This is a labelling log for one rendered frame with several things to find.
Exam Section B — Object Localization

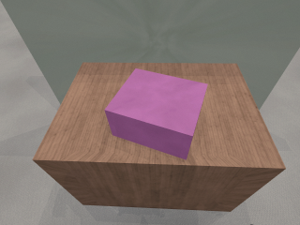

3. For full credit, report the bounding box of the carton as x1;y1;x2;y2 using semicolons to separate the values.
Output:
104;68;208;160

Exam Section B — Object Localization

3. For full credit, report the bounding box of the pedestal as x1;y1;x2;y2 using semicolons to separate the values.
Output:
32;62;286;212

